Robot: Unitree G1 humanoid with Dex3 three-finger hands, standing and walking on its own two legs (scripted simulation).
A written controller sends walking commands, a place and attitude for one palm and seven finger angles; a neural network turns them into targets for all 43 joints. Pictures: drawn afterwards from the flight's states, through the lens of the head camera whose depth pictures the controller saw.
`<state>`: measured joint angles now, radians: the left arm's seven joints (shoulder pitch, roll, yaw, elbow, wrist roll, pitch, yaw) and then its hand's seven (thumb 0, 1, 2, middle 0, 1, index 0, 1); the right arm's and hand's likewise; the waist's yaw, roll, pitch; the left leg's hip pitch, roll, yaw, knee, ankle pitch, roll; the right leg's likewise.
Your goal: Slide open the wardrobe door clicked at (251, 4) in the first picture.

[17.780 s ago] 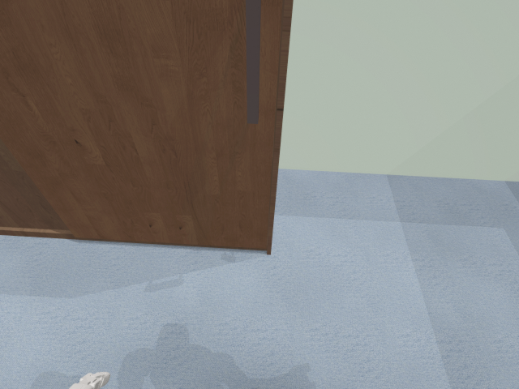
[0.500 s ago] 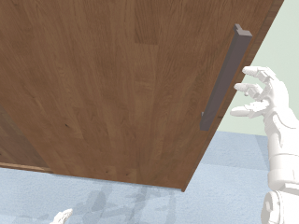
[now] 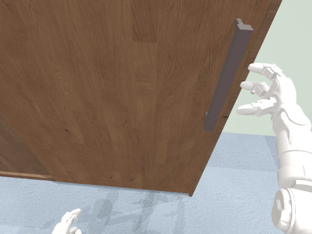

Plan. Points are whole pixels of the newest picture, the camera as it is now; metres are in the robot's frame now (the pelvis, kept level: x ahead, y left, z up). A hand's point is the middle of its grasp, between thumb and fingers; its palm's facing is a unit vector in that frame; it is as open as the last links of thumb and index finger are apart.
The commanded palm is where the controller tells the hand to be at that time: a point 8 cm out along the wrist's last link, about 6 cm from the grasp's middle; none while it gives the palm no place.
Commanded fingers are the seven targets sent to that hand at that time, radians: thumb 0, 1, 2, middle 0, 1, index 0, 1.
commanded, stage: feel for the door with the fingertips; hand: right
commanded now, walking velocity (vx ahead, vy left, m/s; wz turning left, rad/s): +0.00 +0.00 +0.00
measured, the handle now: (220, 83) +0.48 -0.13 +0.16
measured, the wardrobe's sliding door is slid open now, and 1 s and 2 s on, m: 0.00 0.00 0.00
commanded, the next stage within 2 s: slide the fingers in behind the handle in 0.84 s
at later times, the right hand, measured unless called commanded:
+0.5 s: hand (236, 93) +0.42 -0.15 +0.19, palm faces -0.01 +1.00 +0.01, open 14.0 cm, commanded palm +0.40 -0.21 +0.18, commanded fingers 0.00 0.50 -0.30 0.30 1.20 0.30 1.20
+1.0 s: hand (239, 87) +0.45 -0.17 +0.18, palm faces +0.02 +1.00 -0.01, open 13.7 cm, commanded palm +0.43 -0.21 +0.18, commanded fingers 0.00 0.50 -0.30 0.30 1.20 0.30 1.20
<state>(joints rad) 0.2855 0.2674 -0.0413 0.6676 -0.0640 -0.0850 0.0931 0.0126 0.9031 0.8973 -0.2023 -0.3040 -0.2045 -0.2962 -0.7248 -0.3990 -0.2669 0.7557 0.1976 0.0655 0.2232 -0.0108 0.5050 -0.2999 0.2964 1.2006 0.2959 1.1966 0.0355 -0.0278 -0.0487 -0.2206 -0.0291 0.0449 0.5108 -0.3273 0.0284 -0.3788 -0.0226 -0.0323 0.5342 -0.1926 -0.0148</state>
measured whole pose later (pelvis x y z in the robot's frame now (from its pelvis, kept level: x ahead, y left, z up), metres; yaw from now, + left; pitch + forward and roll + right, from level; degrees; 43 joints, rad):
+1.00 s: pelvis +0.00 +0.01 +0.00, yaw -1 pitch +3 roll +1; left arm 0.34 0.28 -0.01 0.72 -0.06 -0.08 0.08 0.01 0.90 0.90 -0.20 -0.30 -0.20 -0.30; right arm -0.81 -0.36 -0.23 0.84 0.18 0.01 0.17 -0.01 0.50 -0.30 0.35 1.25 0.35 1.24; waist 0.04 -0.03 -0.04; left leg -0.24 -0.03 0.06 0.52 -0.34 0.04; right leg -0.40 -0.03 -0.02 0.54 -0.20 -0.01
